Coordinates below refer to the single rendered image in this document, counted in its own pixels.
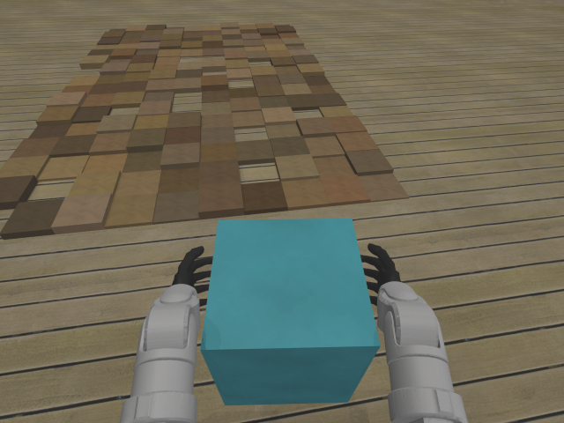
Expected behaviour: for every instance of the carton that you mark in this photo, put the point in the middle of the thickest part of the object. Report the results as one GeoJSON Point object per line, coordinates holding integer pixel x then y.
{"type": "Point", "coordinates": [288, 317]}

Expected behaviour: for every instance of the right robot forearm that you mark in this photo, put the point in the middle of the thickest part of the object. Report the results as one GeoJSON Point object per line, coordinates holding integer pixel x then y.
{"type": "Point", "coordinates": [420, 381]}

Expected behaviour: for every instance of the robot right hand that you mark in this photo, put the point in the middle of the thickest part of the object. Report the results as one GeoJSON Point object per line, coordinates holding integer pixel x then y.
{"type": "Point", "coordinates": [385, 266]}

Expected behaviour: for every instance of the left robot forearm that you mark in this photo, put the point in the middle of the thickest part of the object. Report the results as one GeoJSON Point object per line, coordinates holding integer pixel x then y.
{"type": "Point", "coordinates": [163, 381]}

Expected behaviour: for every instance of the robot left hand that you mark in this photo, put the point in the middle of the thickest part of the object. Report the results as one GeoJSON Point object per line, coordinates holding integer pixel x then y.
{"type": "Point", "coordinates": [186, 275]}

